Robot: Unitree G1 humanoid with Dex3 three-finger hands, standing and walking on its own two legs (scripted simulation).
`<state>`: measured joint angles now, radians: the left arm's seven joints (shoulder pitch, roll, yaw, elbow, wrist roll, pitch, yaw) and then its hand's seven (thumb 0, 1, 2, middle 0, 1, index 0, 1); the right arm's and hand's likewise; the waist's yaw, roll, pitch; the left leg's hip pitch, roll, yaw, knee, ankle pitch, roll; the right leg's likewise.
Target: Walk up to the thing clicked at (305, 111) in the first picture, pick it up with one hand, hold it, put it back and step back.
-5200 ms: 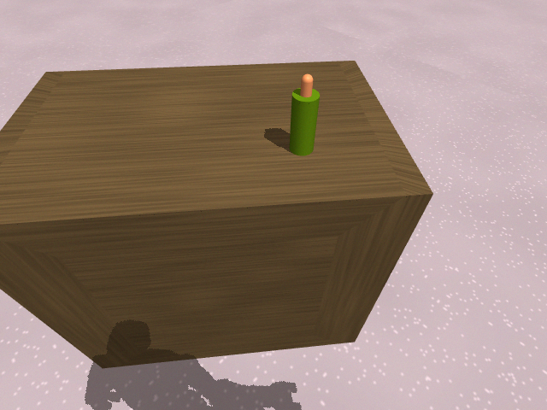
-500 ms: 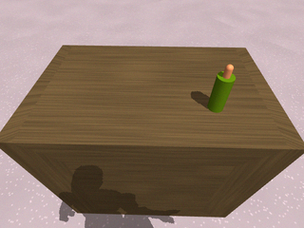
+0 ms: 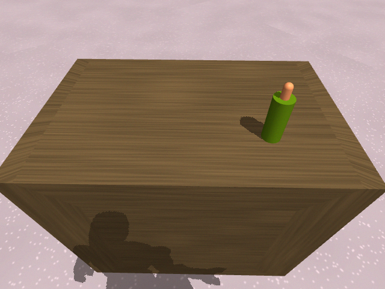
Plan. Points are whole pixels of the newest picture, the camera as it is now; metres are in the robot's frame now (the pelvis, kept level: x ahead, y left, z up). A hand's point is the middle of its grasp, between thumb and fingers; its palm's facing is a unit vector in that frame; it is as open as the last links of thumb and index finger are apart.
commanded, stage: stand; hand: right
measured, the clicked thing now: (279, 112) +0.50 -0.19 +0.10
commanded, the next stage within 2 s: rise first in 0.58 s
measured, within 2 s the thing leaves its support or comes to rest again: neither
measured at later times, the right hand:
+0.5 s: hand out of the picture +0.06 -0.25 -0.16, palm faces -0.03 +0.94 -0.34, open 7.4 cm
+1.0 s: hand (312, 279) +0.18 -0.25 -0.10, palm faces +0.23 +0.92 -0.32, open 12.6 cm
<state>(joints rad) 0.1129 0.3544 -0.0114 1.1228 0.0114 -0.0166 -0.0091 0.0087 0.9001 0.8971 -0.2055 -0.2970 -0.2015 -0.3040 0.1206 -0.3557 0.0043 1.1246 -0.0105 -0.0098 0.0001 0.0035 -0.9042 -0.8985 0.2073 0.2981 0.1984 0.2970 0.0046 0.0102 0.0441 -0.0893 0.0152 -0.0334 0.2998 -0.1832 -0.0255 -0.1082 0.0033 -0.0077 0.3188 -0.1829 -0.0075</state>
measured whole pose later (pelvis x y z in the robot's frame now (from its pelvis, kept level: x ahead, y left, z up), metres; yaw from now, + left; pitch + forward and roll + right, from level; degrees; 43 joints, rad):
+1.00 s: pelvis -0.01 +0.01 -0.01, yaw -1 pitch +3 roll +0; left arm 0.09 0.26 0.10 0.83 -0.04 -0.09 0.05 0.01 0.32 0.33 -0.06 -0.07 -0.06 -0.08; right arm 0.11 -0.30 -0.14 0.72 0.05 -0.09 -0.07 0.01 -0.31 -0.34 0.08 0.07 0.07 0.07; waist -0.01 0.00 -0.01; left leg -0.25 0.00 -0.02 0.43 -0.23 -0.01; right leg -0.27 -0.01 0.01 0.45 -0.23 0.00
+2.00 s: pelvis -0.01 +0.02 -0.01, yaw -2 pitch -4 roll +0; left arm 0.28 0.21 0.14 0.56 -0.02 -0.09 0.04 -0.01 -0.55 0.03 -0.06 -0.04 -0.05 -0.06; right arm 0.47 -0.33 -0.32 -0.28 0.06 -0.24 -0.02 -0.02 0.59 -0.03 0.05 0.05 0.05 0.05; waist -0.05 -0.05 0.03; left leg -0.12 0.01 0.01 0.44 -0.26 0.00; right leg -0.13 0.00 0.04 0.41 -0.22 0.01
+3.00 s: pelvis -0.01 +0.02 -0.01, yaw -2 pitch -4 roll +0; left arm 0.21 0.22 0.19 0.68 0.00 -0.11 0.05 -0.01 -0.53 0.05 -0.06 -0.04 -0.05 -0.05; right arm 0.33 -0.34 -0.45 -0.26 0.08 -0.36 0.04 -0.01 0.53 -0.03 0.06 0.05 0.06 0.05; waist -0.05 -0.03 0.00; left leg -0.13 0.01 0.01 0.46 -0.27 0.00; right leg -0.14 0.00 0.03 0.43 -0.23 0.02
